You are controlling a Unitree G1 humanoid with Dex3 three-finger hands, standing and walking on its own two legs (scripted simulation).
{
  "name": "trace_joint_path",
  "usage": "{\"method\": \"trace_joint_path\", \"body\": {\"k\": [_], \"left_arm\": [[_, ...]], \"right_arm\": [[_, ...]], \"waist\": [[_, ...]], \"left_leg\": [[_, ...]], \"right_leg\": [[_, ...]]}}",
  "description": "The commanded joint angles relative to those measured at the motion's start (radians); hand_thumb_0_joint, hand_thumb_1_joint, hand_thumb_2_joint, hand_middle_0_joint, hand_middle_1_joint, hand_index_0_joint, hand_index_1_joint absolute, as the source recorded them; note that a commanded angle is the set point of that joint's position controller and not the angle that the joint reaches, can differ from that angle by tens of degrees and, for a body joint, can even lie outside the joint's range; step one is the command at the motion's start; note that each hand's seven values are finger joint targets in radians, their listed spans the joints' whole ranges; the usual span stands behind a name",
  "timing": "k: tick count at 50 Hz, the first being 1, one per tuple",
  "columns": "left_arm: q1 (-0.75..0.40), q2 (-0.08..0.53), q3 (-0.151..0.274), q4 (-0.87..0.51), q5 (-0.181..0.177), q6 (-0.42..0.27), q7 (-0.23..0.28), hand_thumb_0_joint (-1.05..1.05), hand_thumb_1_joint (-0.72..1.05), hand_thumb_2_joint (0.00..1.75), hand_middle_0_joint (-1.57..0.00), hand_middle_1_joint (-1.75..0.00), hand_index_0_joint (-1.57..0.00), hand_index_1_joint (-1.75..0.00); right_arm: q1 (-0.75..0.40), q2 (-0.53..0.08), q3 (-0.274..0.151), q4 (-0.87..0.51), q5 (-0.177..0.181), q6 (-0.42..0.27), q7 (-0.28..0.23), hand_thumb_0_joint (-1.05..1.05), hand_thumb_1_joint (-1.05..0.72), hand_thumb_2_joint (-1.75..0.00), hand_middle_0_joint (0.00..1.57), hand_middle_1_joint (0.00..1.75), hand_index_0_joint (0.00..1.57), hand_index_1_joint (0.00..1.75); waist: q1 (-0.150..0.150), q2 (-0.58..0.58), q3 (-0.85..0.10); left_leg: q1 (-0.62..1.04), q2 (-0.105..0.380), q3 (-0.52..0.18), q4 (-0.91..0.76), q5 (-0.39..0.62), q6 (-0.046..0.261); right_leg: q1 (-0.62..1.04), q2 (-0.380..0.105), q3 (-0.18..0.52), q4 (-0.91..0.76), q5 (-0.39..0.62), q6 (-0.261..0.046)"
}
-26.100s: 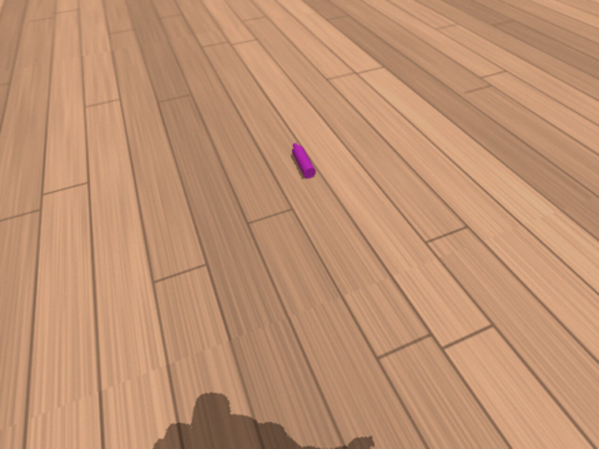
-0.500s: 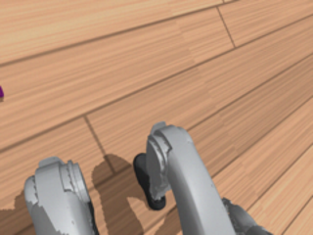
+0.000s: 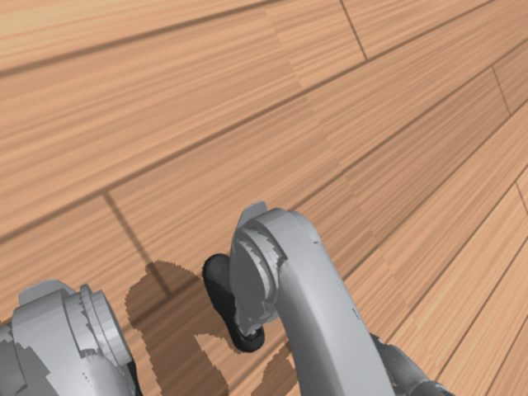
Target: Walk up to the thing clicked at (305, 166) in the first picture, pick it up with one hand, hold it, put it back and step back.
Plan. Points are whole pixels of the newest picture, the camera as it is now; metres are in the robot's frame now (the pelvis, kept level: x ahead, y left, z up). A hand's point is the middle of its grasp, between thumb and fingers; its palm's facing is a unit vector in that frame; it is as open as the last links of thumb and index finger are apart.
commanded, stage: rest palm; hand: left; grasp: from above
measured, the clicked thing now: out of the picture +0.47 +0.42 -0.28
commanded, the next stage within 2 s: close in 1.26 s
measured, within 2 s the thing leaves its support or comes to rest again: neither
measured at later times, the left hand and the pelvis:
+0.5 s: hand out of the picture +0.45 +0.38 -0.24, palm faces -0.45 -0.17 -0.88, open 13.9 cm; pelvis +0.00 +0.00 +0.00, yaw -1 degrees
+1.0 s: hand out of the picture +0.46 +0.37 -0.25, palm faces -0.45 -0.17 -0.88, open 13.7 cm; pelvis +0.00 +0.00 +0.00, yaw -2 degrees
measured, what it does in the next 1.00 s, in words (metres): stands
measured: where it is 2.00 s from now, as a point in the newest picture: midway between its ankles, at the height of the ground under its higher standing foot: (186, 356)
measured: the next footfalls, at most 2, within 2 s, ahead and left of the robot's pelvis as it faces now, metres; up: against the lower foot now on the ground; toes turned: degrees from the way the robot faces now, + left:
none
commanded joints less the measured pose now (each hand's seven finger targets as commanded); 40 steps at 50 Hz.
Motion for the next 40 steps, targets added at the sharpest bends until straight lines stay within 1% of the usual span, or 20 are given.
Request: {"method": "trace_joint_path", "body": {"k": [1,2,3,4,6,9,11,12,13,15,18,19,22,25,26,29,33,34,36,40], "left_arm": [[-0.193,0.27,0.028,-0.168,-0.019,-0.008,0.004,0.0,-0.55,1.01,-0.08,-1.0,-0.07,-1.01],[-0.177,0.295,0.053,-0.156,-0.018,-0.011,0.003,0.0,-0.56,1.01,-0.08,-1.01,-0.07,-1.02],[-0.161,0.303,0.062,-0.148,-0.016,-0.018,0.006,0.0,-0.54,1.02,-0.09,-1.01,-0.08,-1.02],[-0.167,0.303,0.059,-0.173,-0.018,-0.028,0.004,0.0,-0.56,1.02,-0.08,-0.99,-0.07,-1.01],[-0.178,0.323,0.076,-0.207,-0.012,-0.046,0.014,0.0,-0.56,1.04,-0.09,-1.0,-0.07,-1.01],[-0.154,0.297,0.061,-0.173,-0.01,-0.064,0.028,0.0,-0.56,1.02,-0.07,-1.0,-0.06,-1.02],[-0.174,0.293,0.048,-0.174,-0.01,-0.077,0.038,0.0,-0.56,1.03,-0.09,-0.99,-0.07,-1.01],[-0.195,0.282,0.038,-0.189,-0.013,-0.082,0.042,0.0,-0.55,1.02,-0.08,-1.0,-0.07,-1.01],[-0.15,0.303,0.051,-0.128,-0.006,-0.08,0.05,0.0,-0.55,1.04,-0.08,-1.02,-0.07,-1.03],[-0.154,0.273,0.028,-0.128,-0.009,-0.083,0.051,0.0,-0.55,1.05,-0.08,-1.03,-0.07,-1.04],[-0.185,0.282,0.028,-0.157,-0.001,-0.087,0.066,0.0,-0.54,1.06,-0.09,-1.04,-0.07,-1.05],[-0.207,0.306,0.038,-0.168,0.001,-0.089,0.077,0.0,-0.53,1.05,-0.09,-1.04,-0.07,-1.06],[-0.178,0.278,0.02,-0.123,0.003,-0.087,0.092,0.0,-0.52,1.07,-0.09,-1.07,-0.08,-1.08],[-0.184,0.276,0.015,-0.112,0.006,-0.076,0.104,0.0,-0.52,1.06,-0.09,-1.06,-0.08,-1.07],[-0.173,0.265,0.011,-0.091,0.004,-0.071,0.107,0.0,-0.52,1.05,-0.09,-1.06,-0.08,-1.07],[-0.169,0.263,0.001,-0.064,0.002,-0.059,0.118,0.0,-0.51,1.04,-0.08,-1.07,-0.08,-1.07],[-0.204,0.286,0.008,-0.12,-0.006,-0.051,0.119,0.0,-0.52,1.01,-0.08,-1.06,-0.08,-1.06],[-0.163,0.302,0.031,-0.056,-0.005,-0.044,0.126,0.0,-0.52,1.02,-0.08,-1.06,-0.07,-1.06],[-0.139,0.281,0.018,-0.052,-0.017,-0.042,0.116,0.0,-0.51,1.01,-0.08,-1.07,-0.08,-1.07],[-0.18,0.347,0.046,-0.097,-0.023,-0.044,0.113,0.0,-0.51,1.03,-0.08,-1.07,-0.08,-1.07]], "right_arm": [[0.206,-0.361,-0.102,-0.01,0.0,0.021,-0.007,0.0,-0.9,-0.9,0.2,0.3,0.2,0.3],[0.21,-0.368,-0.1,-0.008,-0.002,0.025,-0.007,0.0,-0.9,-0.9,0.2,0.3,0.2,0.3],[0.199,-0.366,-0.093,-0.021,-0.007,0.03,-0.006,0.0,-0.9,-0.9,0.2,0.3,0.2,0.3],[0.201,-0.379,-0.097,-0.029,-0.007,0.031,-0.007,0.0,-0.9,-0.9,0.2,0.3,0.2,0.3],[0.203,-0.376,-0.091,-0.031,-0.013,0.038,-0.007,0.0,-0.9,-0.9,0.2,0.3,0.2,0.3],[0.205,-0.37,-0.083,-0.032,-0.02,0.034,-0.001,0.0,-0.9,-0.9,0.2,0.3,0.2,0.3],[0.197,-0.358,-0.077,-0.023,-0.022,0.03,0.0,0.0,-0.9,-0.9,0.2,0.3,0.2,0.3],[0.198,-0.358,-0.077,-0.021,-0.024,0.026,0.001,0.0,-0.9,-0.9,0.2,0.3,0.2,0.3],[0.189,-0.357,-0.072,-0.011,-0.025,0.026,0.001,0.0,-0.9,-0.9,0.2,0.3,0.2,0.3],[0.191,-0.367,-0.072,-0.015,-0.026,0.019,0.002,0.0,-0.9,-0.9,0.2,0.3,0.2,0.3],[0.186,-0.357,-0.065,-0.006,-0.03,0.012,0.005,0.0,-0.9,-0.9,0.2,0.3,0.2,0.3],[0.177,-0.378,-0.074,-0.008,-0.031,0.012,0.003,0.0,-0.9,-0.9,0.2,0.3,0.2,0.3],[0.169,-0.375,-0.071,-0.001,-0.031,0.004,0.01,0.0,-0.9,-0.9,0.2,0.3,0.2,0.3],[0.163,-0.357,-0.061,0.007,-0.029,-0.007,0.017,0.0,-0.9,-0.9,0.2,0.3,0.2,0.3],[0.172,-0.37,-0.068,0.011,-0.029,-0.011,0.019,0.0,-0.9,-0.9,0.2,0.3,0.2,0.3],[0.161,-0.371,-0.065,0.006,-0.024,-0.022,0.022,0.0,-0.9,-0.9,0.2,0.3,0.2,0.3],[0.162,-0.379,-0.066,0.009,-0.021,-0.039,0.025,0.0,-0.9,-0.9,0.2,0.3,0.2,0.3],[0.169,-0.372,-0.054,0.021,-0.022,-0.037,0.026,0.0,-0.9,-0.9,0.2,0.3,0.2,0.3],[0.172,-0.37,-0.052,0.01,-0.02,-0.043,0.029,0.0,-0.9,-0.9,0.2,0.3,0.2,0.3],[0.165,-0.383,-0.053,0.0,-0.021,-0.042,0.022,0.0,-0.9,-0.9,0.2,0.3,0.2,0.3]], "waist": [[-0.012,0.614,-0.697],[-0.012,0.619,-0.687],[-0.006,0.596,-0.664],[-0.018,0.597,-0.659],[-0.016,0.612,-0.687],[-0.033,0.581,-0.649],[-0.032,0.578,-0.666],[-0.035,0.581,-0.661],[-0.025,0.572,-0.653],[-0.045,0.565,-0.602],[-0.041,0.592,-0.615],[-0.034,0.598,-0.632],[-0.043,0.607,-0.607],[-0.038,0.611,-0.626],[-0.049,0.604,-0.594],[-0.047,0.577,-0.572],[-0.038,0.61,-0.613],[-0.039,0.592,-0.607],[-0.045,0.547,-0.582],[-0.031,0.555,-0.636]], "left_leg": [[0.63,0.041,0.014,-0.279,0.369,-0.046],[0.626,0.042,0.009,-0.279,0.37,-0.049],[0.603,0.041,0.009,-0.272,0.353,-0.047],[0.601,0.04,0.014,-0.265,0.355,-0.044],[0.633,0.045,0.007,-0.266,0.385,-0.046],[0.601,0.042,0.021,-0.247,0.367,-0.033],[0.579,0.041,0.028,-0.245,0.339,-0.026],[0.586,0.042,0.024,-0.248,0.341,-0.028],[0.579,0.045,0.02,-0.25,0.319,-0.028],[0.574,0.045,0.013,-0.249,0.304,-0.031],[0.602,0.05,0.002,-0.264,0.298,-0.036],[0.612,0.054,-0.012,-0.273,0.295,-0.044],[0.62,0.059,-0.027,-0.278,0.304,-0.05],[0.625,0.061,-0.022,-0.275,0.317,-0.046],[0.611,0.06,-0.025,-0.278,0.311,-0.047],[0.564,0.056,-0.017,-0.278,0.263,-0.04],[0.596,0.059,-0.016,-0.271,0.302,-0.044],[0.581,0.06,-0.017,-0.266,0.306,-0.043],[0.532,0.053,-0.003,-0.258,0.267,-0.032],[0.519,0.053,0.007,-0.255,0.244,-0.026]], "right_leg": [[0.357,0.021,-0.061,-0.162,0.242,-0.091],[0.363,0.019,-0.064,-0.164,0.239,-0.091],[0.359,0.021,-0.066,-0.163,0.228,-0.094],[0.365,0.022,-0.066,-0.17,0.231,-0.093],[0.384,0.024,-0.069,-0.169,0.251,-0.091],[0.402,0.032,-0.067,-0.176,0.252,-0.087],[0.43,0.039,-0.066,-0.182,0.247,-0.08],[0.418,0.039,-0.071,-0.184,0.251,-0.08],[0.416,0.042,-0.076,-0.18,0.231,-0.08],[0.372,0.038,-0.079,-0.181,0.214,-0.081],[0.371,0.035,-0.081,-0.175,0.213,-0.077],[0.352,0.034,-0.091,-0.167,0.206,-0.08],[0.329,0.032,-0.098,-0.153,0.205,-0.077],[0.341,0.035,-0.092,-0.152,0.217,-0.072],[0.321,0.032,-0.091,-0.15,0.212,-0.071],[0.332,0.036,-0.092,-0.155,0.204,-0.07],[0.339,0.032,-0.085,-0.147,0.228,-0.071],[0.357,0.031,-0.087,-0.154,0.229,-0.07],[0.38,0.036,-0.079,-0.163,0.214,-0.067],[0.421,0.039,-0.078,-0.171,0.208,-0.071]]}}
